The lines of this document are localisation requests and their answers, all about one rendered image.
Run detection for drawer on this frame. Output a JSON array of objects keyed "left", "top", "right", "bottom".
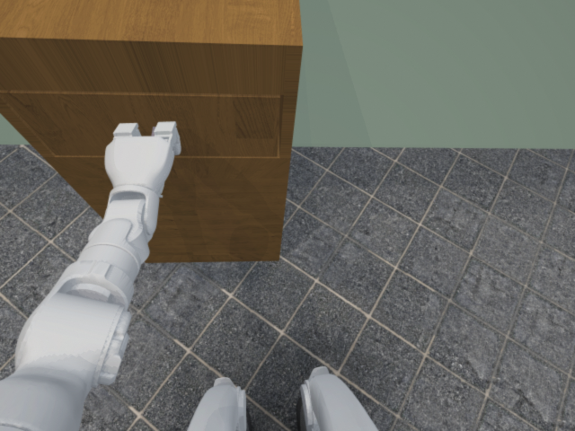
[{"left": 0, "top": 90, "right": 280, "bottom": 156}]

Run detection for robot left forearm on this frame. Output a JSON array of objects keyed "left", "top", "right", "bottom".
[{"left": 14, "top": 185, "right": 159, "bottom": 371}]

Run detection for left robot upper arm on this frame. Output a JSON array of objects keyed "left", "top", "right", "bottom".
[{"left": 0, "top": 293, "right": 132, "bottom": 431}]

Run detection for robot left thigh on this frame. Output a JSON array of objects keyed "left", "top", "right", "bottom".
[{"left": 187, "top": 385, "right": 246, "bottom": 431}]

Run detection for robot right shin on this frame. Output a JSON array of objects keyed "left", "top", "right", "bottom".
[{"left": 305, "top": 366, "right": 329, "bottom": 431}]

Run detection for cabinet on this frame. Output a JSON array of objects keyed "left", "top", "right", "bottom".
[{"left": 0, "top": 0, "right": 303, "bottom": 263}]

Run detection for robot left hand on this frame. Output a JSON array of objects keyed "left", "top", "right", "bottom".
[{"left": 104, "top": 121, "right": 181, "bottom": 198}]

